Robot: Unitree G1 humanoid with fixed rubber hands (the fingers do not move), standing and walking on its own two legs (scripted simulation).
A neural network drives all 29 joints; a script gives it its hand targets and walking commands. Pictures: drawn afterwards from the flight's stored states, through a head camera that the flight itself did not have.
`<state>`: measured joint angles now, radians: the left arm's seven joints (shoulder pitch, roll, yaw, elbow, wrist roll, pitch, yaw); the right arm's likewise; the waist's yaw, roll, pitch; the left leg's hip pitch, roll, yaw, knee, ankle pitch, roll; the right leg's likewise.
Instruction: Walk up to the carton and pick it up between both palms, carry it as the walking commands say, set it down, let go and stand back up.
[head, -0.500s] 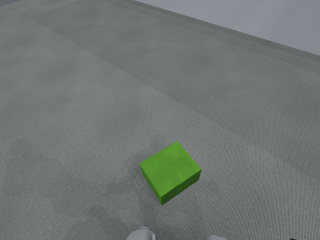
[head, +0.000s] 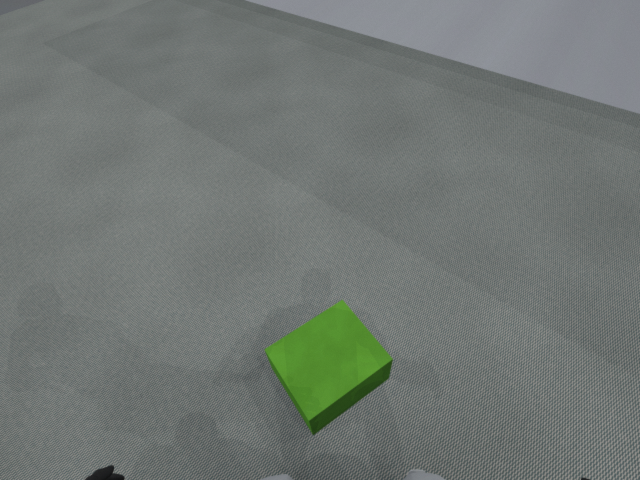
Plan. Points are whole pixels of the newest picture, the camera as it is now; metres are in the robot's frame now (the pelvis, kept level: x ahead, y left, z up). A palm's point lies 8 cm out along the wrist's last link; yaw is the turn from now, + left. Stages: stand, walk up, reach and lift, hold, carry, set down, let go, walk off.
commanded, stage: walk up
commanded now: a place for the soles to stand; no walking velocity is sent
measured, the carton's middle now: (328, 364) +0.53 +0.06 -0.66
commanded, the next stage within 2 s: none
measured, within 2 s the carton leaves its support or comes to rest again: neither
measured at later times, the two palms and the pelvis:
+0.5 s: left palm out of the picture +0.12 +0.32 -0.06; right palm out of the picture +0.12 -0.32 -0.10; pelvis +0.02 -0.01 +0.00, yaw -1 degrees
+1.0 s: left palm out of the picture +0.12 +0.32 -0.06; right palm out of the picture +0.12 -0.32 -0.09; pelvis +0.01 -0.01 +0.00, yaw -1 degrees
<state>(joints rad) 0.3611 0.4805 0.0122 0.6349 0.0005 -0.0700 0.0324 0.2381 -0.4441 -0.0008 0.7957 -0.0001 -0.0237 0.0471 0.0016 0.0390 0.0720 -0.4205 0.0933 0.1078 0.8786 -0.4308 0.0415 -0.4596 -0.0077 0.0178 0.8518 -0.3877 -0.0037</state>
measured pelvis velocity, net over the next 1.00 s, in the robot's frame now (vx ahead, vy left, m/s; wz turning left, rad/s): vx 0.01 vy -0.01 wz -0.02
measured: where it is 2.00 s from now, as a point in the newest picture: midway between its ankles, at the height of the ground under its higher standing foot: outside the picture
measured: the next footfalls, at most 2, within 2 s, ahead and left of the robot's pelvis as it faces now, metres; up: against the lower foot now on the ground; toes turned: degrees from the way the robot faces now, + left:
none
